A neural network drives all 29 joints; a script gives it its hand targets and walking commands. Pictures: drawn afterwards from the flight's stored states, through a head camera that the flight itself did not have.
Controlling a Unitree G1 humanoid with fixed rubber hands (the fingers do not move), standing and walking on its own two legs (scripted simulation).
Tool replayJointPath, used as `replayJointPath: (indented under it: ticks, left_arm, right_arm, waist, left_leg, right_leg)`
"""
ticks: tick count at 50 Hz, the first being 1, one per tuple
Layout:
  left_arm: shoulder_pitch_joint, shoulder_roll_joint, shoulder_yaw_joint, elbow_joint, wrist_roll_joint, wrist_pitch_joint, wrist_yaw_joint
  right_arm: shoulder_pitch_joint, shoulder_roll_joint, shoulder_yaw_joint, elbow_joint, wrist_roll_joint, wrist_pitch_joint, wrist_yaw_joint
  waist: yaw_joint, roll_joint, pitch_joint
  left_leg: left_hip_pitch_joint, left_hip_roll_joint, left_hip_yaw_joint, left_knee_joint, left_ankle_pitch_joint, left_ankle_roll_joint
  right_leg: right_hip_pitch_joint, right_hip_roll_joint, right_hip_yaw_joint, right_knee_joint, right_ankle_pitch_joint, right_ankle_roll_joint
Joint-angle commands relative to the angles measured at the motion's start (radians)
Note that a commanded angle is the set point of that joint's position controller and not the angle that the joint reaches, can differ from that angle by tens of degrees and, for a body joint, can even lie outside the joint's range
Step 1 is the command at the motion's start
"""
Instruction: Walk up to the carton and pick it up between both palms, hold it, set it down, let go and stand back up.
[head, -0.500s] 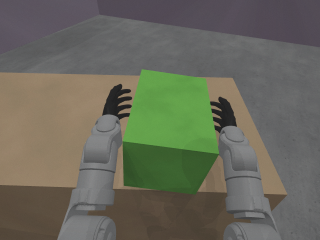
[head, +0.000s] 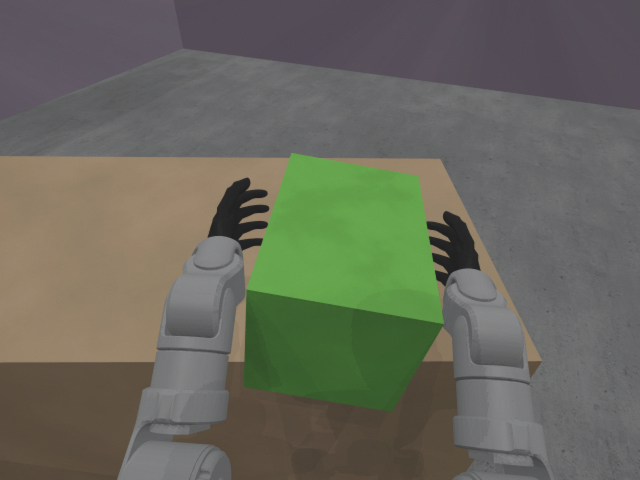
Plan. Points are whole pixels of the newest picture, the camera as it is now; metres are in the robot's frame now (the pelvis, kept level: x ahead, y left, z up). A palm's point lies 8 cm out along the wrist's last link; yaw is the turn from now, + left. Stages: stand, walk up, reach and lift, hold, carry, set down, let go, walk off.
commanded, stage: hold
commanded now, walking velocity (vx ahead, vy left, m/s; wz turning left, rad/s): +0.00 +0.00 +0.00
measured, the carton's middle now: (338, 273) +0.39 -0.01 +0.10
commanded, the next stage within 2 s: none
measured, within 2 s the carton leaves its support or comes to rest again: neither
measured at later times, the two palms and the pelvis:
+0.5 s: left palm (221, 219) +0.40 +0.14 +0.18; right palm (434, 237) +0.41 -0.14 +0.15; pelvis +0.02 -0.01 +0.00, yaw +1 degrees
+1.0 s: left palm (197, 226) +0.36 +0.16 +0.20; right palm (431, 252) +0.36 -0.12 +0.17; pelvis +0.02 +0.02 +0.00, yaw +0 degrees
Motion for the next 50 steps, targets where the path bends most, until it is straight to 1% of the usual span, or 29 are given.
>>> replayJointPath:
  ticks: [1,3,5,6,11,12,13,15,16,18,19,20,22,24,27,29,31,32,33,35,36,38,39,40,41,42,43,47,50]
  left_arm:
    - [-0.751,-0.489,-0.401,-0.121,-0.126,-0.117,-0.113]
    - [-0.801,-0.483,-0.387,-0.090,-0.124,-0.129,-0.111]
    - [-0.823,-0.489,-0.373,-0.047,-0.122,-0.143,-0.109]
    - [-0.828,-0.480,-0.355,-0.012,-0.121,-0.145,-0.109]
    - [-0.860,-0.429,-0.262,0.127,-0.094,-0.153,-0.110]
    - [-0.860,-0.427,-0.245,0.150,-0.093,-0.153,-0.113]
    - [-0.854,-0.419,-0.227,0.171,-0.090,-0.154,-0.115]
    - [-0.856,-0.416,-0.207,0.202,-0.079,-0.160,-0.119]
    - [-0.854,-0.405,-0.189,0.219,-0.072,-0.160,-0.121]
    - [-0.836,-0.416,-0.180,0.214,-0.063,-0.165,-0.125]
    - [-0.817,-0.424,-0.181,0.199,-0.061,-0.168,-0.126]
    - [-0.814,-0.430,-0.189,0.172,-0.065,-0.173,-0.124]
    - [-0.784,-0.440,-0.217,0.105,-0.081,-0.188,-0.122]
    - [-0.758,-0.457,-0.275,0.026,-0.107,-0.202,-0.119]
    - [-0.721,-0.475,-0.380,-0.106,-0.151,-0.221,-0.118]
    - [-0.670,-0.499,-0.450,-0.181,-0.177,-0.227,-0.116]
    - [-0.623,-0.503,-0.495,-0.232,-0.193,-0.226,-0.113]
    - [-0.604,-0.499,-0.521,-0.266,-0.200,-0.220,-0.110]
    - [-0.581,-0.498,-0.538,-0.282,-0.208,-0.213,-0.108]
    - [-0.570,-0.486,-0.556,-0.314,-0.200,-0.192,-0.099]
    - [-0.547,-0.485,-0.556,-0.300,-0.200,-0.176,-0.096]
    - [-0.523,-0.474,-0.556,-0.302,-0.201,-0.145,-0.089]
    - [-0.496,-0.473,-0.545,-0.276,-0.200,-0.129,-0.089]
    - [-0.488,-0.475,-0.540,-0.269,-0.197,-0.115,-0.085]
    - [-0.476,-0.475,-0.535,-0.259,-0.194,-0.101,-0.084]
    - [-0.484,-0.473,-0.529,-0.255,-0.193,-0.087,-0.084]
    - [-0.489,-0.473,-0.518,-0.239,-0.189,-0.076,-0.082]
    - [-0.518,-0.493,-0.494,-0.254,-0.178,-0.046,-0.077]
    - [-0.562,-0.528,-0.511,-0.277,-0.183,-0.043,-0.076]
  right_arm:
    - [-0.865,0.566,0.496,-0.187,0.166,-0.099,0.121]
    - [-0.910,0.567,0.486,-0.159,0.160,-0.111,0.117]
    - [-0.949,0.573,0.474,-0.119,0.160,-0.122,0.113]
    - [-0.959,0.562,0.456,-0.097,0.149,-0.125,0.110]
    - [-0.982,0.522,0.363,0.074,0.116,-0.129,0.103]
    - [-0.978,0.516,0.336,0.098,0.110,-0.128,0.102]
    - [-0.976,0.522,0.327,0.115,0.105,-0.129,0.103]
    - [-0.987,0.517,0.304,0.148,0.103,-0.136,0.102]
    - [-0.985,0.515,0.296,0.164,0.102,-0.138,0.102]
    - [-0.969,0.535,0.287,0.171,0.108,-0.145,0.104]
    - [-0.955,0.544,0.293,0.166,0.111,-0.150,0.106]
    - [-0.944,0.549,0.301,0.154,0.113,-0.158,0.106]
    - [-0.927,0.578,0.342,0.081,0.127,-0.174,0.104]
    - [-0.912,0.595,0.399,0.004,0.148,-0.191,0.095]
    - [-0.865,0.626,0.506,-0.133,0.183,-0.211,0.080]
    - [-0.817,0.640,0.578,-0.215,0.206,-0.217,0.069]
    - [-0.777,0.635,0.625,-0.283,0.223,-0.215,0.063]
    - [-0.747,0.620,0.630,-0.291,0.224,-0.208,0.061]
    - [-0.725,0.610,0.636,-0.309,0.224,-0.201,0.060]
    - [-0.676,0.578,0.622,-0.298,0.206,-0.179,0.065]
    - [-0.652,0.559,0.616,-0.292,0.198,-0.165,0.067]
    - [-0.600,0.525,0.590,-0.269,0.185,-0.137,0.077]
    - [-0.591,0.507,0.580,-0.272,0.184,-0.124,0.080]
    - [-0.579,0.494,0.563,-0.263,0.178,-0.111,0.085]
    - [-0.577,0.481,0.555,-0.267,0.178,-0.099,0.091]
    - [-0.576,0.470,0.542,-0.255,0.172,-0.088,0.097]
    - [-0.585,0.461,0.529,-0.245,0.175,-0.079,0.103]
    - [-0.612,0.464,0.514,-0.263,0.184,-0.057,0.130]
    - [-0.673,0.482,0.536,-0.309,0.192,-0.058,0.145]
  waist:
    - [0.034,-0.005,-0.364]
    - [0.036,-0.032,-0.381]
    - [0.037,-0.028,-0.405]
    - [0.034,-0.036,-0.405]
    - [0.032,-0.052,-0.346]
    - [0.029,-0.053,-0.336]
    - [0.028,-0.071,-0.327]
    - [0.027,-0.059,-0.334]
    - [0.038,-0.045,-0.330]
    - [0.036,-0.032,-0.326]
    - [0.043,-0.038,-0.340]
    - [0.047,-0.027,-0.358]
    - [0.043,-0.066,-0.442]
    - [0.042,-0.062,-0.525]
    - [0.031,-0.078,-0.635]
    - [0.031,-0.068,-0.668]
    - [0.027,-0.053,-0.634]
    - [0.025,-0.039,-0.599]
    - [0.015,-0.037,-0.559]
    - [0.008,-0.021,-0.497]
    - [0.008,-0.014,-0.453]
    - [-0.004,-0.007,-0.366]
    - [-0.005,0.011,-0.319]
    - [-0.009,0.001,-0.290]
    - [-0.009,0.006,-0.262]
    - [-0.014,0.021,-0.243]
    - [-0.011,0.035,-0.245]
    - [0.005,0.052,-0.229]
    - [0.010,0.037,-0.300]
  left_leg:
    - [-0.183,0.000,0.013,-0.003,-0.144,0.049]
    - [-0.200,-0.004,0.018,0.017,-0.172,0.053]
    - [-0.211,-0.006,0.019,0.041,-0.192,0.055]
    - [-0.220,-0.003,0.015,0.050,-0.206,0.054]
    - [-0.265,-0.019,0.032,0.094,-0.239,0.049]
    - [-0.270,-0.018,0.026,0.103,-0.233,0.047]
    - [-0.267,-0.020,0.025,0.112,-0.215,0.046]
    - [-0.259,-0.025,0.024,0.123,-0.196,0.043]
    - [-0.271,-0.028,0.030,0.119,-0.184,0.042]
    - [-0.275,-0.031,0.024,0.119,-0.142,0.038]
    - [-0.259,-0.029,0.016,0.113,-0.102,0.040]
    - [-0.258,-0.027,0.009,0.103,-0.057,0.037]
    - [-0.209,-0.029,-0.003,0.099,0.062,0.038]
    - [-0.162,-0.028,-0.016,0.089,0.184,0.035]
    - [-0.070,-0.032,-0.031,0.064,0.372,0.029]
    - [-0.015,-0.030,-0.036,0.050,0.477,0.028]
    - [0.013,-0.028,-0.039,0.035,0.522,0.019]
    - [0.019,-0.024,-0.038,0.025,0.530,0.015]
    - [0.029,-0.017,-0.042,0.017,0.543,0.009]
    - [0.061,-0.012,-0.035,0.009,0.546,0.001]
    - [0.052,-0.008,-0.032,0.004,0.525,-0.007]
    - [0.041,-0.001,-0.026,-0.012,0.471,-0.015]
    - [0.029,-0.003,-0.021,-0.015,0.451,-0.017]
    - [0.020,0.005,-0.023,-0.016,0.434,-0.022]
    - [0.012,0.010,-0.025,-0.015,0.419,-0.028]
    - [0.004,0.012,-0.022,-0.021,0.385,-0.033]
    - [0.005,0.016,-0.018,-0.020,0.366,-0.036]
    - [-0.002,0.021,-0.017,-0.010,0.330,-0.041]
    - [0.002,0.025,-0.021,0.006,0.317,-0.038]
  right_leg:
    - [0.219,-0.007,0.020,0.085,-0.244,0.030]
    - [0.190,-0.004,0.018,0.109,-0.291,0.035]
    - [0.167,-0.005,0.024,0.127,-0.324,0.033]
    - [0.153,-0.003,0.022,0.140,-0.338,0.033]
    - [0.123,-0.007,0.032,0.158,-0.399,0.031]
    - [0.116,-0.008,0.030,0.163,-0.395,0.028]
    - [0.115,-0.014,0.034,0.165,-0.383,0.028]
    - [0.119,-0.017,0.037,0.171,-0.342,0.026]
    - [0.135,-0.022,0.041,0.168,-0.339,0.028]
    - [0.159,-0.027,0.052,0.176,-0.256,0.023]
    - [0.180,-0.028,0.052,0.179,-0.196,0.025]
    - [0.205,-0.022,0.046,0.187,-0.122,0.026]
    - [0.272,-0.030,0.061,0.202,0.064,0.040]
    - [0.347,-0.037,0.068,0.220,0.259,0.055]
    - [0.458,-0.041,0.060,0.252,0.564,0.083]
    - [0.508,-0.039,0.063,0.251,0.674,0.086]
    - [0.504,-0.041,0.063,0.231,0.701,0.087]
    - [0.484,-0.033,0.063,0.211,0.665,0.084]
    - [0.462,-0.027,0.059,0.188,0.628,0.079]
    - [0.427,-0.013,0.053,0.144,0.525,0.069]
    - [0.413,-0.007,0.046,0.119,0.465,0.059]
    - [0.391,0.003,0.033,0.081,0.359,0.051]
    - [0.376,0.004,0.037,0.063,0.320,0.044]
    - [0.357,0.012,0.030,0.046,0.257,0.035]
    - [0.345,0.019,0.027,0.031,0.203,0.029]
    - [0.339,0.020,0.021,0.020,0.157,0.022]
    - [0.324,0.022,0.018,0.014,0.121,0.015]
    - [0.297,0.024,0.011,0.005,0.039,0.005]
    - [0.292,0.028,0.011,0.020,0.021,0.002]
